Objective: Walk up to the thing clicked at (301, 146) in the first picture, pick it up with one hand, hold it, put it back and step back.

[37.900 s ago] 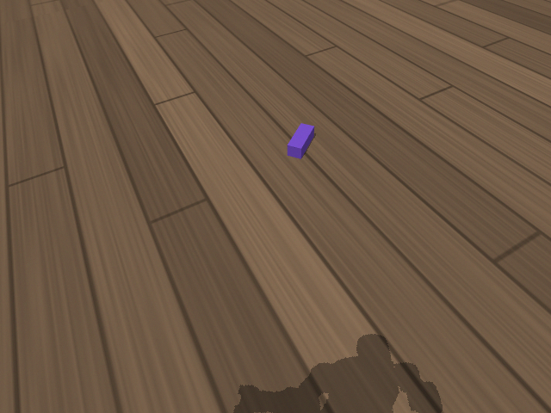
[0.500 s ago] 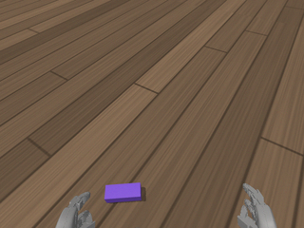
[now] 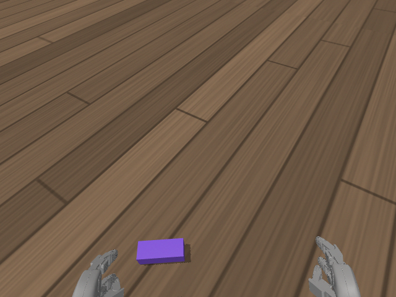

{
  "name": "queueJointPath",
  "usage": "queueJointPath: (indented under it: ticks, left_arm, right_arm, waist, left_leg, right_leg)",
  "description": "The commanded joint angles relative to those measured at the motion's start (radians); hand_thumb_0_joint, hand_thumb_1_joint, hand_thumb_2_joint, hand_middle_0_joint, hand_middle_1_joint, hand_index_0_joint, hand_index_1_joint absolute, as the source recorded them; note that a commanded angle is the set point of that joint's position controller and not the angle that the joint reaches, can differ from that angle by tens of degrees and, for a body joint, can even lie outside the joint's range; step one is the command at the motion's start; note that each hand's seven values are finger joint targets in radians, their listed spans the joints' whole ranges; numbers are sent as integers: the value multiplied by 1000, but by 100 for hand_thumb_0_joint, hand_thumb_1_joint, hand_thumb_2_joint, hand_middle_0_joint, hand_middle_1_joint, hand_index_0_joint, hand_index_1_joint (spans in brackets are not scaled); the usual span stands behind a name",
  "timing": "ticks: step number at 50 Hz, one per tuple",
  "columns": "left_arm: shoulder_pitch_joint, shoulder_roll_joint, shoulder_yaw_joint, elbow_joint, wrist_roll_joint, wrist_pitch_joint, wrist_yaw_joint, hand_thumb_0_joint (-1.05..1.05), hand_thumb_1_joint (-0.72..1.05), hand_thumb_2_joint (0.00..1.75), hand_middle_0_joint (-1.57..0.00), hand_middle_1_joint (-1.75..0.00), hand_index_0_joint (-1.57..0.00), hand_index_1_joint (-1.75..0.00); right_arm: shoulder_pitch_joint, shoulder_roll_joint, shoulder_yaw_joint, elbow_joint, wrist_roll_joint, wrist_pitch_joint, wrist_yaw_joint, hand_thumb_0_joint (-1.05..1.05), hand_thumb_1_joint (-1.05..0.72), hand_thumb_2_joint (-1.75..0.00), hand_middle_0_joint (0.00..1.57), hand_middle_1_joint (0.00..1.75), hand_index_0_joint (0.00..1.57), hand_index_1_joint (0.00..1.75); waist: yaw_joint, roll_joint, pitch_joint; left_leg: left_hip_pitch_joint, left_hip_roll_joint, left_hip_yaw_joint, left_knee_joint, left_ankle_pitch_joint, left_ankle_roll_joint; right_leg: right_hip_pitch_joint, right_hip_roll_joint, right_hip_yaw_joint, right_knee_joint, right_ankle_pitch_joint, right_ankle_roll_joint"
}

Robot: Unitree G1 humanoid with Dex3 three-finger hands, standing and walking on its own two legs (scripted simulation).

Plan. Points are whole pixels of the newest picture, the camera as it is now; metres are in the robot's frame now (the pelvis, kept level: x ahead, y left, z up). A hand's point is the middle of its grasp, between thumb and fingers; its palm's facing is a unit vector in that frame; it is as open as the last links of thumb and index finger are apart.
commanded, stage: home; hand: left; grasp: from above
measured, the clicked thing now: (161, 251) +0.44 +0.22 -0.68
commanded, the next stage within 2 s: stand in 0.60 s
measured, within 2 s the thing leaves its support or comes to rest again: neither
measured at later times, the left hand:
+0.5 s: hand (122, 294) +0.16 +0.18 -0.05, palm faces +0.04 -0.98 -0.21, open 7.4 cm
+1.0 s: hand out of the picture +0.11 +0.23 -0.10, palm faces +0.03 -0.94 -0.33, open 7.4 cm
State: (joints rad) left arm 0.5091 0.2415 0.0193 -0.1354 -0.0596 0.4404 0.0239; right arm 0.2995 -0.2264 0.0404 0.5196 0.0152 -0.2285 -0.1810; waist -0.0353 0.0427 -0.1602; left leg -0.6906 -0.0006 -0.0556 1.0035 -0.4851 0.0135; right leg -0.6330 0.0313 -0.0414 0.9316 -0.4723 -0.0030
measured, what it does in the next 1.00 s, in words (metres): stands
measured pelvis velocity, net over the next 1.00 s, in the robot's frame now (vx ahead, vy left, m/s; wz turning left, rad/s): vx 0.00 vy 0.00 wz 0.00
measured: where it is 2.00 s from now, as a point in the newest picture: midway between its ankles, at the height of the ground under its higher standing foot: outside the picture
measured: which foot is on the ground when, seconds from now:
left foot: down 0.00-1.00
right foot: down 0.00-1.00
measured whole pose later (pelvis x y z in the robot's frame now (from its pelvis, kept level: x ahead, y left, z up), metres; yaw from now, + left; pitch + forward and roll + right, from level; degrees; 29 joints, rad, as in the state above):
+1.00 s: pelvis +0.00 +0.00 +0.04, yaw +0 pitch +0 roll +0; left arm 0.21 0.29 0.04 0.77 0.04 0.05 0.04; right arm 0.19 -0.28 -0.04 0.90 -0.05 -0.03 -0.02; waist 0.02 -0.01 0.03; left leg -0.33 -0.03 -0.02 0.69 -0.35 0.02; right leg -0.31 0.00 0.00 0.68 -0.36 0.01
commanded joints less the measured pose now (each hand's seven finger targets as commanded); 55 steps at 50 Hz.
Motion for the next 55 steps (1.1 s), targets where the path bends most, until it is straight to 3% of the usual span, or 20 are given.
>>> queueJointPath:
  ticks: [1,3,6,7,9,13,23,25,31,32,34,35,36,37,38,39,41,44,48,55]
  left_arm:
    - [-10,90,61,-164,9,-51,7,0,90,90,-20,-30,-20,-30]
    - [-34,112,75,-196,9,-57,10,0,90,90,-20,-30,-20,-30]
    - [-27,100,63,-190,8,-55,9,0,90,90,-20,-30,-20,-30]
    - [-7,85,51,-169,7,-53,6,0,90,90,-20,-30,-20,-30]
    - [-23,108,72,-207,6,-55,9,0,90,90,-20,-30,-20,-30]
    - [-5,100,68,-181,5,-53,10,0,90,90,-20,-30,-20,-30]
    - [-33,109,66,-197,7,-52,7,0,90,90,-20,-30,-20,-30]
    - [-21,105,68,-192,6,-53,8,0,90,90,-20,-30,-20,-30]
    - [-27,90,51,-190,5,-54,7,0,90,90,-20,-30,-20,-30]
    - [-28,108,73,-207,4,-56,10,0,90,90,-20,-30,-20,-30]
    - [-11,107,70,-191,5,-56,9,0,90,90,-20,-30,-20,-30]
    - [-313,175,67,160,129,-257,41,0,90,90,-20,-30,-20,-30]
    - [-221,191,87,337,129,-326,36,0,90,90,-20,-30,-20,-30]
    - [-225,196,79,380,128,-359,29,0,90,90,-20,-30,-20,-30]
    - [-226,213,69,434,128,-384,26,0,90,90,-20,-30,-20,-30]
    - [-259,207,68,471,131,-398,20,0,90,90,-20,-30,-20,-30]
    - [-292,195,71,564,114,-402,17,0,90,90,-20,-30,-20,-30]
    - [-324,185,68,703,109,-422,21,0,90,90,-20,-30,-20,-30]
    - [-335,177,68,844,101,-445,23,0,90,90,-20,-30,-20,-30]
    - [-356,186,62,1023,93,-450,26,0,90,90,-20,-30,-20,-30]
  right_arm:
    - [-56,-118,-54,-148,-4,-55,-11,0,-90,-90,20,30,20,30]
    - [-66,-123,-56,-157,-4,-55,-11,0,-90,-90,20,30,20,30]
    - [-67,-131,-59,-162,-2,-53,-11,0,-90,-90,20,30,20,30]
    - [-59,-122,-54,-151,-2,-53,-8,0,-90,-90,20,30,20,30]
    - [-64,-131,-60,-161,-2,-52,-9,0,-90,-90,20,30,20,30]
    - [-54,-127,-60,-162,-4,-51,-9,0,-90,-90,20,30,20,30]
    - [-69,-128,-56,-165,0,-49,-6,0,-90,-90,20,30,20,30]
    - [-67,-127,-59,-167,-1,-49,-7,0,-90,-90,20,30,20,30]
    - [-60,-121,-55,-162,-1,-47,-6,0,-90,-90,20,30,20,30]
    - [-64,-128,-60,-172,-1,-48,-7,0,-90,-90,20,30,20,30]
    - [-60,-124,-58,-171,-1,-46,-7,0,-90,-90,20,30,20,30]
    - [-142,-216,-99,90,-125,56,53,0,-90,-90,20,30,20,30]
    - [-159,-226,-118,100,-122,95,80,0,-90,-90,20,30,20,30]
    - [-132,-233,-120,82,-128,115,96,0,-90,-90,20,30,20,30]
    - [-136,-228,-117,101,-117,123,112,0,-90,-90,20,30,20,30]
    - [-120,-207,-113,137,-94,127,128,0,-90,-90,20,30,20,30]
    - [-143,-193,-113,168,-70,136,151,0,-90,-90,20,30,20,30]
    - [-161,-190,-117,233,-69,153,161,0,-90,-90,20,30,20,30]
    - [-160,-196,-118,300,-68,168,157,0,-90,-90,20,30,20,30]
    - [-166,-224,-116,403,-56,187,142,0,-90,-90,20,30,20,30]
  waist:
    - [-7,-2,-73]
    - [-4,7,-71]
    - [-6,5,-68]
    - [-4,-2,-72]
    - [4,36,-91]
    - [-8,-9,-106]
    - [-3,18,-48]
    - [-2,6,-81]
    - [-10,19,-63]
    - [-2,15,-75]
    - [-2,12,-88]
    - [69,-49,164]
    - [69,-114,67]
    - [39,-117,53]
    - [48,-92,20]
    - [47,-67,-5]
    - [59,-82,26]
    - [64,-54,50]
    - [64,-22,68]
    - [56,-1,139]
  left_leg:
    - [103,-2,-12,-166,215,9]
    - [97,-3,-12,-170,197,10]
    - [102,0,-13,-171,198,9]
    - [96,1,-23,-176,208,6]
    - [117,4,-22,-179,223,3]
    - [111,-4,-9,-148,270,10]
    - [88,2,-20,-184,155,9]
    - [99,1,-23,-177,185,8]
    - [99,0,-15,-172,188,6]
    - [96,-1,-17,-172,180,7]
    - [96,-4,-10,-163,199,8]
    - [116,50,-61,-270,328,47]
    - [198,29,-28,-242,353,55]
    - [223,23,-43,-243,340,50]
    - [267,22,-48,-258,345,50]
    - [297,21,-40,-279,353,46]
    - [324,14,-38,-311,319,44]
    - [372,34,-70,-386,326,46]
    - [435,53,-84,-460,417,41]
    - [517,78,-105,-627,425,26]
  right_leg:
    - [30,6,-10,-145,186,-10]
    - [32,5,-7,-145,174,-10]
    - [28,5,-7,-144,174,-12]
    - [29,6,-10,-135,180,-12]
    - [33,5,-9,-128,190,-15]
    - [50,6,-9,-133,239,-11]
    - [15,5,-7,-144,141,-12]
    - [28,5,-11,-138,165,-11]
    - [14,7,-9,-137,167,-11]
    - [20,6,-9,-137,159,-12]
    - [25,6,-8,-137,175,-11]
    - [193,-79,104,-194,164,-50]
    - [219,-99,164,-244,188,-80]
    - [196,-95,202,-263,208,-95]
    - [263,-106,199,-256,260,-88]
    - [301,-121,196,-244,318,-79]
    - [291,-122,180,-298,277,-60]
    - [316,-115,155,-338,267,-39]
    - [399,-112,131,-382,362,-27]
    - [471,-106,117,-504,354,-13]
